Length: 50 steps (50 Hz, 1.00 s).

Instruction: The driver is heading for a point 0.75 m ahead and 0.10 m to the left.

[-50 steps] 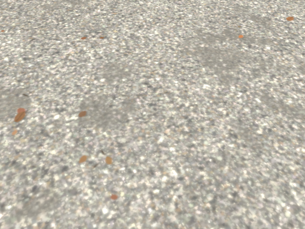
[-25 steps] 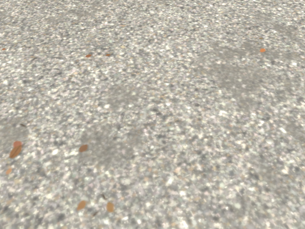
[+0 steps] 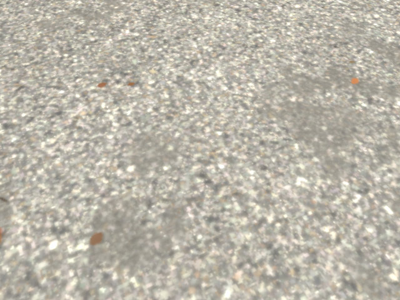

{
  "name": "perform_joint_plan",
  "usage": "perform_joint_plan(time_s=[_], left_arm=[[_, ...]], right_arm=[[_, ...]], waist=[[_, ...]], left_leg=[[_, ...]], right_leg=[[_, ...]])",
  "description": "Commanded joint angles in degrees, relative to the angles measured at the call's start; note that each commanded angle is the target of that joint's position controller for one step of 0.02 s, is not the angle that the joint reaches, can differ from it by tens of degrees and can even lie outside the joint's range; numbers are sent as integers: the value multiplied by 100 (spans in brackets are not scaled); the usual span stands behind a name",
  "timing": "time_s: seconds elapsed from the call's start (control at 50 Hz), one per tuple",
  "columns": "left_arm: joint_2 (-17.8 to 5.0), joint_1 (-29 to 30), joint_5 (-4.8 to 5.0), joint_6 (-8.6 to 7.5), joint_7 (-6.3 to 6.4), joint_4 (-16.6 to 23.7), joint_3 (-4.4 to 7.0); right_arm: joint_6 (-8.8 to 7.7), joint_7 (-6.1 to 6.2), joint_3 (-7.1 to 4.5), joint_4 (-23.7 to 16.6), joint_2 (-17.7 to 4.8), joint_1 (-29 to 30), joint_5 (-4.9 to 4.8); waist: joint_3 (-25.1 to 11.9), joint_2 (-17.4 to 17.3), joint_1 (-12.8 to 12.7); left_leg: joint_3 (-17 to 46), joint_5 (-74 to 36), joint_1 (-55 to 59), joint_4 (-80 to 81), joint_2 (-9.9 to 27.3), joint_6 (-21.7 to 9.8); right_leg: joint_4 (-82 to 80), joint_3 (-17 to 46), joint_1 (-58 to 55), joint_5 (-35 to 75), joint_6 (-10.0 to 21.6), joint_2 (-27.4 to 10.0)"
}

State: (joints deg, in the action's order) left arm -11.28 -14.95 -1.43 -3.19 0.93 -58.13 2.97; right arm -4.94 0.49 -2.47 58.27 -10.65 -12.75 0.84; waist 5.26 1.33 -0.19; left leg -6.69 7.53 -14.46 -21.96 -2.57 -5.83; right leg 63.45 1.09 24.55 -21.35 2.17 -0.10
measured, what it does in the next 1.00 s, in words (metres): walks ahead: right foot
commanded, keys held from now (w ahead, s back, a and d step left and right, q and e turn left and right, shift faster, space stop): no key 0.76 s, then w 0.08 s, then w+q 0.16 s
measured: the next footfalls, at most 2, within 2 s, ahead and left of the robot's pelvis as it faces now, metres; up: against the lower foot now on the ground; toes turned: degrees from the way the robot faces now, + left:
right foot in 0.24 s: +0.14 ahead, -0.13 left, +0.00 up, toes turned -1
left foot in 1.18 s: +0.21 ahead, +0.11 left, +0.00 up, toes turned +13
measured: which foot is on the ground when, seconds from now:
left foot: down 0.00-0.90, up 0.92-1.00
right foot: up 0.00-0.22, down 0.24-1.00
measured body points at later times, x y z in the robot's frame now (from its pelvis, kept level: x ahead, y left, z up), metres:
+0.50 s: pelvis +0.08 -0.03 +0.00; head +0.08 -0.04 +0.45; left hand +0.09 +0.19 -0.15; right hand +0.07 -0.25 -0.16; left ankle +0.05 +0.06 -0.74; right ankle +0.10 -0.13 -0.74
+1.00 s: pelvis +0.11 -0.03 +0.00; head +0.11 -0.02 +0.45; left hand +0.05 +0.20 -0.16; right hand +0.09 -0.25 -0.16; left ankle +0.06 +0.06 -0.71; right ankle +0.10 -0.13 -0.74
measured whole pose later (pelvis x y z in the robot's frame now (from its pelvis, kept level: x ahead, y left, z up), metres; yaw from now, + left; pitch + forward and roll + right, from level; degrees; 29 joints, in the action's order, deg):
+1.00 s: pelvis +0.11 -0.03 +0.00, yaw +4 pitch +0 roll -1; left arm -9.6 -21.5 -1.5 -1.6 1.9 -64.9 2.7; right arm -0.9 0.1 -0.5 63.5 -7.3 -21.8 1.8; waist -0.4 0.0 -0.4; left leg -2.6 27.0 -15.9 -44.1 0.0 -5.7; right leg 24.4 -5.0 9.1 -15.2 4.0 1.8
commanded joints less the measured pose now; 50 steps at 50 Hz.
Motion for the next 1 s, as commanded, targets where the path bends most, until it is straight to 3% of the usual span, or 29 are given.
perform_joint_plan(time_s=[0.02, 0.1, 0.2, 0.22, 0.24, 0.26, 0.28, 0.3, 0.32, 0.36, 0.4, 0.46, 0.76, 0.78, 0.84, 0.88, 0.92, 0.94, 0.96, 1.0], left_arm=[[63, -1118, -32, 207, -19, -161, -6], [-27, -471, 24, 294, 66, -70, -74], [-79, -147, 32, 295, 119, -128, -140], [-69, -205, 12, 264, 131, -174, -164], [-226, -278, -16, 211, 153, -210, -153], [-501, -407, -55, 139, 177, -232, -121], [-497, -124, 82, 150, 169, -267, -141], [-184, -2, 109, 152, 124, -255, -199], [-90, 17, 116, 138, 102, -263, -219], [-112, -121, 124, 137, 148, -355, -216], [-103, -214, 140, 136, 166, -430, -210], [-91, -261, 119, 145, 167, -480, -212], [-12, -516, 107, 193, 179, -728, -258], [16, -585, 102, 200, 174, -760, -265], [-239, -657, 91, 280, 140, -721, -131], [-283, -831, 79, 274, 108, -661, -74], [-462, -1319, 46, 227, 106, -751, 28], [-583, -1458, 10, 205, 108, -777, 96], [-625, -1445, -34, 165, 111, -736, 128], [-690, -1122, -41, 68, 129, -587, 159]], right_arm=[[-121, 19, 21, -71, -449, -288, 34], [-53, 14, 89, 47, -487, -501, 55], [145, 75, 142, 146, -423, -608, 44], [182, 95, 148, 156, -411, -579, 17], [203, 109, 159, 181, -355, -715, 31], [221, 113, 140, 178, -307, -961, 46], [287, 106, 217, 358, 115, -1587, -62], [341, 137, 204, 454, -27, -1418, -25], [363, 151, 151, 424, -188, -1206, -15], [378, 142, 123, 398, -264, -1011, -15], [367, 145, 163, 444, -128, -1003, -15], [374, 180, 172, 527, -94, -961, -22], [434, 233, 236, 773, -32, -1043, -25], [433, 227, 247, 805, -6, -1111, -16], [462, 184, 170, 746, -122, -1178, 32], [449, 120, 191, 601, -3, -1086, 40], [370, 43, 223, 366, 176, -770, 104], [324, 2, 208, 219, 143, -561, 143], [288, -40, 147, 51, -47, -306, 130], [240, -123, 65, -147, -143, -213, 99]], waist=[[-778, -478, -388], [-799, -805, -214], [-540, -642, -110], [-434, -492, -176], [-381, -223, -137], [-365, 167, 74], [-343, 778, 416], [-141, 577, 277], [-38, 400, 201], [-151, 300, 141], [-219, 127, 124], [-207, -50, 92], [-91, -134, 49], [-193, -132, 46], [147, -37, 40], [625, 97, -77], [600, 566, -300], [466, 715, -380], [392, 579, -417], [251, 286, -187]], left_leg=[[753, -4683, 209, 574, 1496, -696], [531, -4069, 192, 521, 1304, -522], [964, -1467, -31, 505, 1458, -487], [1004, -777, -180, 411, 1369, -337], [1043, -168, -344, 316, 1219, -112], [867, 377, -474, 22, 892, 65], [622, 962, -94, 279, 514, 181], [652, 739, 391, 373, 546, 259], [728, 436, 550, 356, 608, 260], [793, 140, 655, 347, 732, 238], [803, 113, 610, 401, 778, 263], [791, 112, 628, 443, 788, 299], [796, 101, 633, 434, 863, 333], [774, 480, 662, 469, 821, 320], [653, 2433, 215, 95, 536, 109], [808, 3043, -594, -240, 468, -40], [421, 2298, -1378, -1250, 198, -33], [293, 1933, -1527, -1886, 241, -20], [480, 2040, -1747, -2506, 393, -35], [748, 2012, -2023, -3029, 654, -52]], right_leg=[[-620, -17, -516, 289, -109, -83], [-1954, -241, -780, 803, -101, -102], [-3109, -274, -1317, 818, -40, -173], [-3735, -215, -1624, 1199, -8, -218], [-4140, 144, -1952, 1779, 18, -516], [-4213, 649, -2176, 2788, 95, -1029], [-4268, 859, -1624, 2710, 404, -1235], [-4408, 810, -1118, 2150, 321, -1069], [-4432, 624, -979, 1946, 192, -837], [-4446, 456, -1164, 1972, 112, -638], [-4436, 434, -1403, 2083, 124, -626], [-4437, 430, -1497, 2197, 149, -638], [-4534, 383, -1559, 2091, 157, -565], [-4586, 362, -1594, 1553, 171, -504], [-4506, 444, -1119, -1089, 429, -313], [-4692, 835, -1050, -2092, 632, -572], [-5282, 1775, -1737, -2530, 967, -1317], [-5636, 2231, -1864, -2563, 1193, -1778], [-5853, 2429, -1853, -2379, 1326, -2039], [-5889, 2119, -1887, -1922, 1289, -2147]])
Velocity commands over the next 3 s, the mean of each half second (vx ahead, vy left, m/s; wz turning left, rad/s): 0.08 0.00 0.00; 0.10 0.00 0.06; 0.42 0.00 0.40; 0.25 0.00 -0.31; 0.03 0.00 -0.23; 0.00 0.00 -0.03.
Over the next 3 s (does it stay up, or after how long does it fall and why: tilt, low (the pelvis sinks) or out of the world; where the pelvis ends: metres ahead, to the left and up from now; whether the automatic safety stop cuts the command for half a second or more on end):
stays up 0.54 0.16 0.00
